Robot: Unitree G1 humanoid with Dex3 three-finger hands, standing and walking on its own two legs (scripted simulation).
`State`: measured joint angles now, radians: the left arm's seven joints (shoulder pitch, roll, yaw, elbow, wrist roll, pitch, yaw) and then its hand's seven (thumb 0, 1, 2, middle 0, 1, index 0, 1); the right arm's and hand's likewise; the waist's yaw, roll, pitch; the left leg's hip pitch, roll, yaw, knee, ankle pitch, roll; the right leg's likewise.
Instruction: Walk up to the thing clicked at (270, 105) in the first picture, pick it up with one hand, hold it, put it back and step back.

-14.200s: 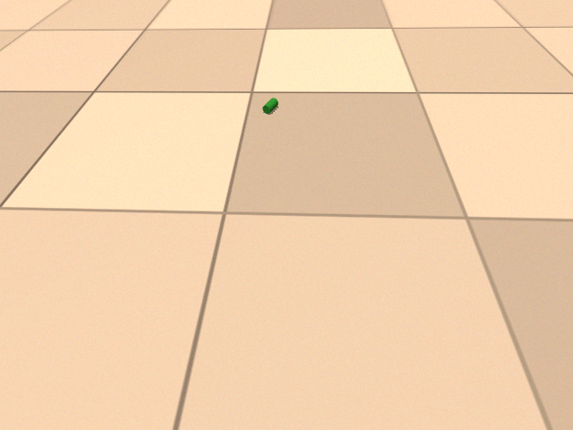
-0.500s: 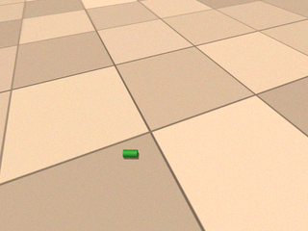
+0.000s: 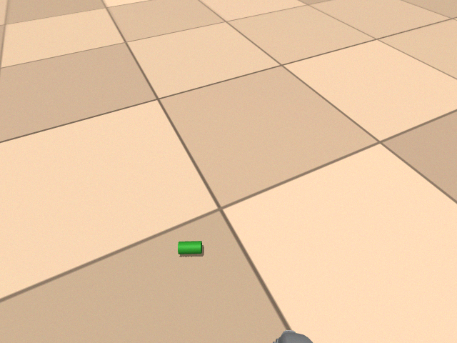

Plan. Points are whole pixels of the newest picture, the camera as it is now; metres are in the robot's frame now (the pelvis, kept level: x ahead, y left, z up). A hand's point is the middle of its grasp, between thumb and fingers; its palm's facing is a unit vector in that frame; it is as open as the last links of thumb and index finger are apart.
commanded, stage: walk up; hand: left
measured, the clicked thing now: (190, 247) +0.65 +0.23 -0.74
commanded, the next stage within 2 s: none
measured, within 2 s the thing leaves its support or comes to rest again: neither
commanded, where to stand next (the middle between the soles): +0.29 +0.00 m, yaw +1 degrees
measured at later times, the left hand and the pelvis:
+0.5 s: hand (122, 314) +0.21 +0.26 -0.16, palm faces +0.00 -0.94 -0.35, open 7.4 cm; pelvis +0.17 -0.01 -0.02, yaw +1 degrees
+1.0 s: hand (143, 269) +0.31 +0.23 -0.16, palm faces -0.02 -0.92 -0.39, open 7.4 cm; pelvis +0.24 -0.03 -0.02, yaw +1 degrees
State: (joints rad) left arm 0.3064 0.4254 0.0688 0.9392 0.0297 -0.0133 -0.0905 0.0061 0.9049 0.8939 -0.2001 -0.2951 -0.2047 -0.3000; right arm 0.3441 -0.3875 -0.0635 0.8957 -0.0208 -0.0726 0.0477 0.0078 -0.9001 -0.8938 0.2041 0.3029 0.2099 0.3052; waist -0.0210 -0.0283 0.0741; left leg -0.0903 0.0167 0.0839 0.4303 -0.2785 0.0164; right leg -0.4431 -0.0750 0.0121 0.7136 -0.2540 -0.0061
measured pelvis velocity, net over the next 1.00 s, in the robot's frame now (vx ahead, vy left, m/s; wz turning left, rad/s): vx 0.24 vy -0.03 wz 0.01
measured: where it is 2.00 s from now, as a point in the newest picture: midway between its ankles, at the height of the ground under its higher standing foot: outside the picture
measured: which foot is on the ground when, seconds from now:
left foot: down 0.00-0.12, up 0.14-0.46, down 0.48-1.00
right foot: up 0.00-0.08, down 0.10-0.48, up 0.50-0.76, down 0.78-1.00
